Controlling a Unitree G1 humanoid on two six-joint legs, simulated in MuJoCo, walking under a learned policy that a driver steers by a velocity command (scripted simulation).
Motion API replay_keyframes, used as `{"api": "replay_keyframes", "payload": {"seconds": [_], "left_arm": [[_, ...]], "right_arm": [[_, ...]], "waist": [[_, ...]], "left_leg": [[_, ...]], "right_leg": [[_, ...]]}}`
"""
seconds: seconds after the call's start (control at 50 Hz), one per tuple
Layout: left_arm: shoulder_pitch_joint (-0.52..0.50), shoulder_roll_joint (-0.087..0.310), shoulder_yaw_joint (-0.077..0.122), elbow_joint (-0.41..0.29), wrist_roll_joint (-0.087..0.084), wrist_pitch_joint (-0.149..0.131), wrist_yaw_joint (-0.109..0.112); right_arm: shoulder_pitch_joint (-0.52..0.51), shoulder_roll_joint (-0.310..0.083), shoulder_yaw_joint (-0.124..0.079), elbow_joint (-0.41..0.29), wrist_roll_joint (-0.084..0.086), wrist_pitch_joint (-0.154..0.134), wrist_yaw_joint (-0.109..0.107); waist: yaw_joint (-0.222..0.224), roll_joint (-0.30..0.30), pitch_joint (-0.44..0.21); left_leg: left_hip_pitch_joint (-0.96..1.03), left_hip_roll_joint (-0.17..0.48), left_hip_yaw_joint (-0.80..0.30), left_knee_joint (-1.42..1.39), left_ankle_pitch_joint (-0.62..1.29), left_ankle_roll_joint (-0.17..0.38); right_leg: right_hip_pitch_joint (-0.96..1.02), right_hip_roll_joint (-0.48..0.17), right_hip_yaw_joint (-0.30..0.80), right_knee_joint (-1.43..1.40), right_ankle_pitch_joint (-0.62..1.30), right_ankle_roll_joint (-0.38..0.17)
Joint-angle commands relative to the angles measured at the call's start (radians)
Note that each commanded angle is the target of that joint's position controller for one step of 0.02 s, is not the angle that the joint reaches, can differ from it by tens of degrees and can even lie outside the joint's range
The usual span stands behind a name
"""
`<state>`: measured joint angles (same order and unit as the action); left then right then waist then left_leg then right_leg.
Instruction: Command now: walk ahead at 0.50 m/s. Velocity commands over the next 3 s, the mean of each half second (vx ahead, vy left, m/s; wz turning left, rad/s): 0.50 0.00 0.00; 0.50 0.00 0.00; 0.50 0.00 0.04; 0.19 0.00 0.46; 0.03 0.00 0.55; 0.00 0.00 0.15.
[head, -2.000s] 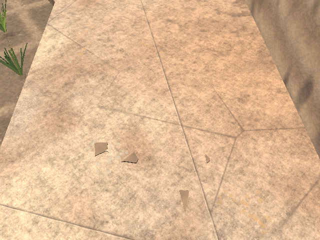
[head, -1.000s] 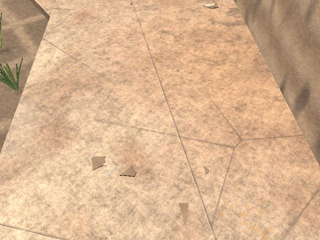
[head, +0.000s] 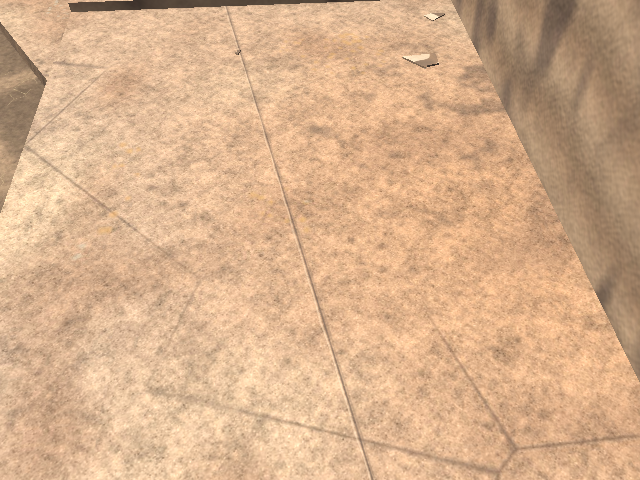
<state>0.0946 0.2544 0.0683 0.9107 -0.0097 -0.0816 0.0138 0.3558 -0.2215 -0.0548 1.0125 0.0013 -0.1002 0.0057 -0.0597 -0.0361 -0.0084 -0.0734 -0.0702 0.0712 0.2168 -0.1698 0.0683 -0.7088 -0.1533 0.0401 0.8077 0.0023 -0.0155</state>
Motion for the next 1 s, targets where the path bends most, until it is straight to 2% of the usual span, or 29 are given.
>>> {"api": "replay_keyframes", "payload": {"seconds": [0.02,0.08,0.14,0.18,0.2,0.22,0.24,0.26,0.28,0.3,0.32,0.34,0.38,0.44,0.56,0.64,0.68,0.72,0.74,0.76,0.78,0.8,0.82,0.84,0.86,0.88,0.92,0.96,1.0], "left_arm": [[-0.082,0.033,0.0,-0.057,-0.004,-0.011,-0.011],[-0.16,0.035,-0.007,-0.087,-0.011,-0.016,-0.028],[-0.171,0.059,-0.003,-0.11,-0.015,-0.026,-0.046],[-0.061,0.102,0.017,-0.087,-0.014,-0.032,-0.049],[0.101,0.145,0.042,-0.036,-0.011,-0.032,-0.044],[0.294,0.223,0.067,0.008,0.001,-0.031,-0.035],[0.376,0.3,0.083,0.036,0.005,-0.026,-0.039],[0.369,0.203,0.053,0.031,0.001,-0.027,-0.041],[0.277,0.154,0.038,0.012,-0.002,-0.03,-0.039],[0.189,0.123,0.026,-0.012,0.002,-0.031,-0.038],[0.132,0.094,0.017,-0.019,0.012,-0.032,-0.042],[0.111,0.071,0.009,-0.017,0.022,-0.035,-0.044],[0.129,0.073,0.009,0.0,0.018,-0.038,-0.044],[0.177,0.118,0.02,0.02,0.015,-0.04,-0.026],[0.262,0.126,0.018,0.044,0.002,-0.025,-0.006],[0.331,0.132,0.022,0.077,-0.004,-0.01,-0.004],[0.339,0.141,0.028,0.087,-0.008,0.0,0.0],[0.317,0.155,0.035,0.086,-0.01,0.008,0.003],[0.292,0.165,0.038,0.08,-0.01,0.013,0.004],[0.272,0.15,0.032,0.075,-0.01,0.018,0.004],[0.273,0.119,0.017,0.054,0.002,0.019,0.004],[0.387,-0.003,-0.018,0.042,0.007,-0.002,-0.006],[0.36,0.043,-0.012,0.053,-0.008,-0.03,-0.012],[0.27,0.113,0.008,0.027,-0.034,-0.045,-0.017],[0.206,0.121,0.009,0.011,-0.035,-0.049,-0.012],[0.174,0.115,0.016,0.007,-0.022,-0.045,-0.003],[0.211,0.081,0.021,0.016,-0.013,-0.015,0.003],[0.213,0.053,0.019,0.014,-0.009,0.004,0.005],[0.141,0.062,0.023,-0.012,-0.001,0.009,0.007]], "right_arm": [[0.003,-0.162,-0.029,-0.047,0.01,-0.009,-0.013],[0.056,-0.167,-0.033,-0.022,0.015,0.002,-0.013],[0.06,-0.181,-0.043,-0.011,0.019,0.018,-0.018],[0.018,-0.196,-0.048,-0.021,0.02,0.027,-0.02],[0.001,-0.177,-0.04,-0.027,0.018,0.032,-0.02],[0.008,-0.142,-0.023,-0.05,0.005,0.033,-0.019],[0.134,-0.001,0.016,-0.057,0.002,0.009,-0.007],[0.08,-0.088,-0.001,-0.048,0.025,-0.016,-0.003],[-0.014,-0.15,-0.016,-0.08,0.048,-0.032,0.0],[-0.074,-0.155,-0.016,-0.096,0.046,-0.036,-0.006],[-0.104,-0.149,-0.023,-0.098,0.029,-0.03,-0.013],[-0.084,-0.137,-0.029,-0.095,0.022,-0.015,-0.015],[-0.052,-0.096,-0.027,-0.087,0.021,0.01,-0.017],[-0.136,-0.094,-0.029,-0.117,0.01,0.024,-0.021],[-0.334,-0.066,-0.018,-0.171,0.011,0.016,-0.004],[-0.441,-0.066,-0.009,-0.208,0.02,0.008,0.016],[-0.464,-0.076,-0.008,-0.226,0.023,0.001,0.029],[-0.421,-0.105,-0.018,-0.224,0.024,-0.005,0.036],[-0.351,-0.13,-0.03,-0.207,0.022,-0.007,0.036],[-0.198,-0.169,-0.054,-0.159,0.018,-0.007,0.031],[-0.008,-0.237,-0.078,-0.112,0.007,-0.006,0.023],[0.096,-0.325,-0.097,-0.085,-0.004,0.0,0.02],[0.096,-0.249,-0.07,-0.089,0.003,0.001,0.023],[0.01,-0.198,-0.054,-0.098,0.011,-0.002,0.022],[-0.076,-0.165,-0.043,-0.121,0.01,-0.003,0.021],[-0.139,-0.139,-0.036,-0.129,0.0,-0.004,0.024],[-0.172,-0.101,-0.024,-0.123,-0.013,-0.01,0.029],[-0.142,-0.123,-0.029,-0.105,-0.008,-0.015,0.022],[-0.11,-0.153,-0.035,-0.093,-0.007,-0.015,0.008]], "waist": [[0.007,0.086,0.075],[-0.019,0.091,0.097],[0.002,0.108,0.094],[0.075,0.132,0.026],[0.15,0.118,-0.069],[0.211,0.024,-0.22],[0.145,-0.247,-0.346],[0.174,-0.191,-0.362],[0.164,-0.143,-0.22],[0.134,-0.053,-0.143],[0.105,-0.009,-0.079],[0.068,-0.031,-0.064],[0.044,-0.038,-0.038],[0.049,-0.01,0.013],[0.105,-0.02,0.059],[0.14,-0.023,0.096],[0.133,-0.032,0.103],[0.095,-0.052,0.074],[0.051,-0.066,0.029],[-0.024,-0.054,-0.058],[-0.089,0.016,-0.199],[-0.042,0.268,-0.334],[-0.058,0.273,-0.384],[-0.046,0.221,-0.238],[-0.02,0.142,-0.146],[0.012,0.094,-0.081],[0.068,0.127,-0.046],[0.08,0.122,-0.021],[0.071,0.099,0.01]], "left_leg": [[-0.067,0.254,-0.126,-0.121,0.13,0.137],[0.032,0.289,-0.123,-0.081,0.136,0.135],[0.128,0.339,-0.139,-0.013,0.209,0.115],[0.141,0.328,-0.116,0.114,0.47,0.088],[0.097,0.274,-0.073,0.3,0.593,0.062],[-0.1,0.214,-0.024,0.61,0.396,0.023],[-0.521,0.018,-0.036,0.979,-0.232,-0.046],[-0.645,0.039,-0.189,1.122,-0.392,-0.027],[-0.721,0.094,-0.183,1.152,-0.323,-0.005],[-0.692,0.152,-0.153,1.113,-0.227,0.001],[-0.646,0.186,-0.143,1.046,-0.163,-0.001],[-0.577,0.215,-0.152,1.0,-0.123,0.0],[-0.532,0.227,-0.143,0.936,-0.098,-0.008],[-0.614,0.237,-0.133,0.801,0.007,-0.04],[-0.614,0.192,-0.082,0.463,0.271,-0.058],[-0.628,0.166,-0.068,0.351,0.246,-0.046],[-0.628,0.159,-0.071,0.317,0.186,-0.024],[-0.541,0.134,-0.056,0.292,0.115,0.004],[-0.425,0.101,-0.027,0.283,0.094,0.021],[-0.22,0.068,-0.001,0.27,0.109,0.048],[0.094,0.188,-0.137,0.311,0.132,0.104],[0.455,0.432,-0.616,0.217,-0.05,0.264],[0.484,0.462,-0.814,0.095,-0.119,0.273],[0.373,0.429,-0.661,0.091,-0.116,0.218],[0.217,0.39,-0.518,0.075,-0.035,0.184],[0.069,0.355,-0.427,0.043,0.035,0.167],[-0.083,0.305,-0.322,-0.02,0.086,0.152],[-0.129,0.295,-0.271,-0.065,0.121,0.17],[-0.117,0.298,-0.244,-0.093,0.148,0.177]], "right_leg": [[0.045,0.034,-0.041,-0.154,0.119,0.009],[0.028,0.052,-0.046,-0.235,0.083,0.0],[0.046,0.066,-0.043,-0.287,-0.021,-0.037],[0.222,0.116,-0.085,-0.313,-0.078,-0.071],[0.436,0.15,-0.11,-0.321,-0.068,-0.098],[0.75,-0.005,0.067,-0.295,-0.066,-0.162],[1.103,-0.237,0.561,-0.406,-0.256,-0.326],[1.109,-0.237,0.692,-0.509,-0.355,-0.31],[0.995,-0.206,0.54,-0.512,-0.317,-0.259],[0.846,-0.171,0.409,-0.53,-0.214,-0.233],[0.706,-0.136,0.319,-0.561,-0.128,-0.221],[0.625,-0.108,0.258,-0.589,-0.087,-0.209],[0.555,-0.084,0.193,-0.641,-0.059,-0.218],[0.547,-0.085,0.135,-0.685,0.004,-0.229],[0.593,-0.035,0.019,-0.703,0.013,-0.18],[0.704,-0.073,0.011,-0.664,0.011,-0.178],[0.765,-0.106,0.019,-0.624,0.053,-0.169],[0.798,-0.122,0.018,-0.562,0.187,-0.149],[0.796,-0.109,0.001,-0.483,0.354,-0.135],[0.754,-0.061,-0.038,-0.311,0.472,-0.111],[0.566,-0.005,-0.08,-0.032,0.304,-0.075],[0.152,0.181,-0.09,0.364,-0.237,-0.001],[0.026,0.194,0.068,0.508,-0.575,-0.014],[-0.065,0.133,0.07,0.56,-0.526,-0.031],[-0.053,0.076,0.039,0.524,-0.43,-0.038],[-0.008,0.039,0.024,0.455,-0.358,-0.037],[0.107,0.0,0.03,0.372,-0.291,-0.037],[0.109,-0.01,0.018,0.309,-0.253,-0.024],[0.04,-0.015,0.017,0.208,-0.163,-0.004]]}}
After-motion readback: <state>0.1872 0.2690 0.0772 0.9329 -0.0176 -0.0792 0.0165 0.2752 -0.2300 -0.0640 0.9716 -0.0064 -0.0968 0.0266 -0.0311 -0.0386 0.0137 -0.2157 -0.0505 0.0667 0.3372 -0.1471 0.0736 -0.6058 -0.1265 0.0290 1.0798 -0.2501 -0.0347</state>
